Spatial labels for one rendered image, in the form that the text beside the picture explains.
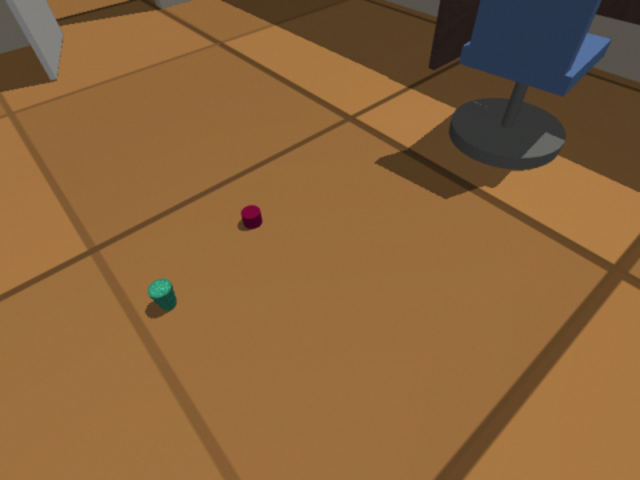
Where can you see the desk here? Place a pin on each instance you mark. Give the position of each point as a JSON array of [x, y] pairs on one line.
[[456, 20]]

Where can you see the office chair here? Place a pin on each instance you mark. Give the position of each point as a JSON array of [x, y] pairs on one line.
[[539, 43]]

